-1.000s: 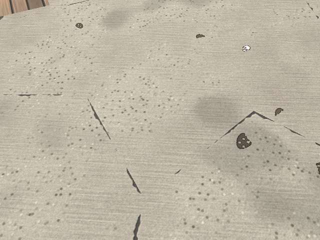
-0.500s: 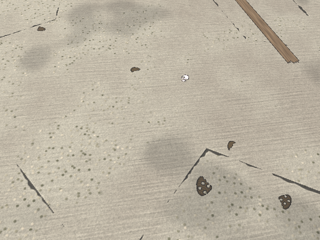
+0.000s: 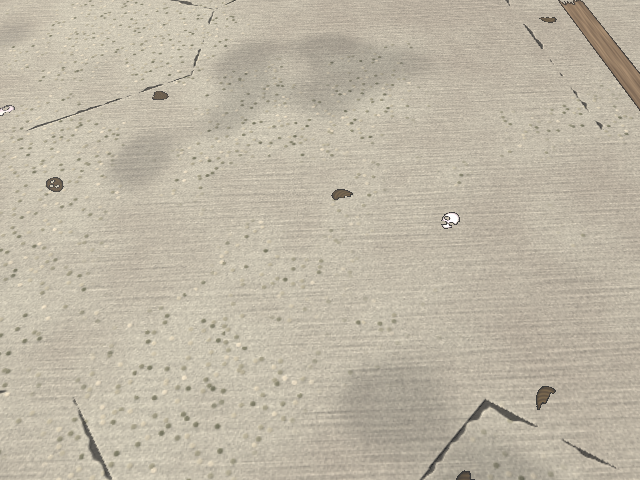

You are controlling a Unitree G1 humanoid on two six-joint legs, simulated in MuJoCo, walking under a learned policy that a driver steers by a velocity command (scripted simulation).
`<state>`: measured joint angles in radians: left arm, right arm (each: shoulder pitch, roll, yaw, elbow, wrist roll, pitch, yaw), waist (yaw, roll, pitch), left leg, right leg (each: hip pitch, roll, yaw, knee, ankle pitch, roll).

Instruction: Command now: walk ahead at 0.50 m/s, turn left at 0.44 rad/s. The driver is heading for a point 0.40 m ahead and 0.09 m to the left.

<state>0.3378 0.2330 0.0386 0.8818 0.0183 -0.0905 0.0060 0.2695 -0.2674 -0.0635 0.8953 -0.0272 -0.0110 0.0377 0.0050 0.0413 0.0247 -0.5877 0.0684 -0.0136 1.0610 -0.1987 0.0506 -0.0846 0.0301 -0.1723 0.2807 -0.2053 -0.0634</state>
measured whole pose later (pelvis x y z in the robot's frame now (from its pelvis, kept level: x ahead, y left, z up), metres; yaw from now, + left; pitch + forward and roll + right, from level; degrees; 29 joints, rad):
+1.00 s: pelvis +0.35 +0.06 -0.01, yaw +17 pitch -2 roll +0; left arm 0.21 0.19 0.00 0.97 0.01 0.00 0.03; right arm 0.24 -0.21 -0.01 1.04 -0.02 0.02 -0.03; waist -0.01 0.02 0.04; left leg -0.10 -0.04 -0.03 0.43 -0.27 0.03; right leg -0.24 0.03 -0.06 0.44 -0.17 -0.04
